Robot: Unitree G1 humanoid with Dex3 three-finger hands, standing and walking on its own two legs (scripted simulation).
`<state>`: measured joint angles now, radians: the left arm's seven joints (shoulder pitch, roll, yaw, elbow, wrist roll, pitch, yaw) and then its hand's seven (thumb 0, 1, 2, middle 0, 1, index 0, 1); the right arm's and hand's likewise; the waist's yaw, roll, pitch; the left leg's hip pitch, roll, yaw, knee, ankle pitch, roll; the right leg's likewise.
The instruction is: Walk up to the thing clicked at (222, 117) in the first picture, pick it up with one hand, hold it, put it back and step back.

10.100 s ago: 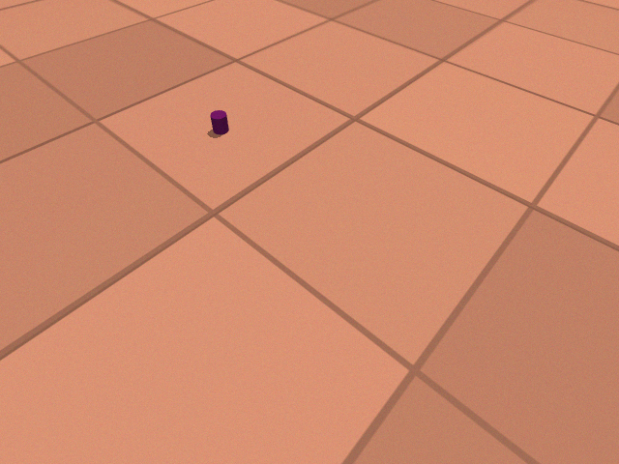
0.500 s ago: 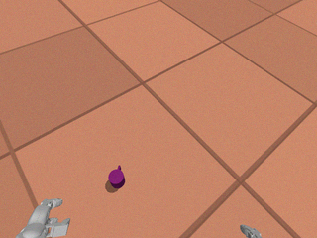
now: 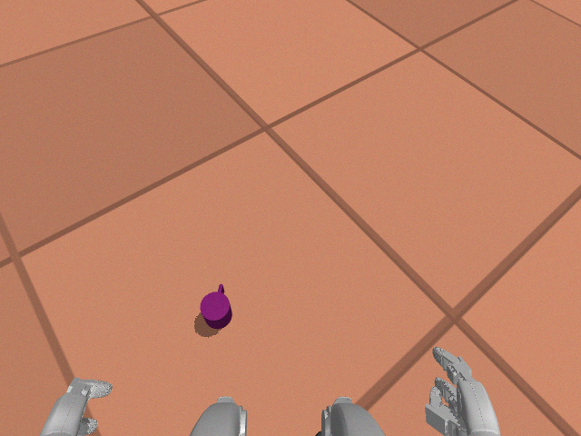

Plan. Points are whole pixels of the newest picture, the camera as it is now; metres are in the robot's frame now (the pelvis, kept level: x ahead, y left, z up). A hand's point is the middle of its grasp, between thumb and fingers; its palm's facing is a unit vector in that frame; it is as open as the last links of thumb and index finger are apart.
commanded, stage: rise first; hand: left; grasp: from above
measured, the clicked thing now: (218, 305) +0.48 +0.19 -0.65
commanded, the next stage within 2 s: none
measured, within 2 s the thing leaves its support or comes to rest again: neither
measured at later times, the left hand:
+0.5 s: hand (138, 391) +0.21 +0.27 -0.29, palm faces -0.41 -0.61 -0.68, open 14.0 cm
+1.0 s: hand (164, 342) +0.32 +0.27 -0.43, palm faces -0.49 -0.19 -0.85, open 14.0 cm
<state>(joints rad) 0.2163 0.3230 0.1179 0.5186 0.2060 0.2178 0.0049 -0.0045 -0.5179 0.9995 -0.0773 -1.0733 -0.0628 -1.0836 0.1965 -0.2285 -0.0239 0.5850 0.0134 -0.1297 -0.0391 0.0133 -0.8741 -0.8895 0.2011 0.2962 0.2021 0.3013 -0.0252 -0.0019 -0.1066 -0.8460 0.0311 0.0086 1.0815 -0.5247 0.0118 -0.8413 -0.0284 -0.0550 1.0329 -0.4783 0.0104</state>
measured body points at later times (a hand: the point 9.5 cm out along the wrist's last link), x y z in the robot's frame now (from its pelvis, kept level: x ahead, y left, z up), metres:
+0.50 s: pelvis -0.04 -0.01 -0.14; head +0.13 +0.00 +0.27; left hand +0.23 +0.30 -0.25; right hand +0.15 -0.28 -0.25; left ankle +0.00 +0.11 -0.66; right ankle +0.01 -0.13 -0.66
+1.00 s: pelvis -0.09 +0.00 -0.29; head +0.12 +0.02 +0.11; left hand +0.35 +0.28 -0.38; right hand -0.01 -0.29 -0.41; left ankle +0.00 +0.11 -0.66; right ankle +0.01 -0.13 -0.66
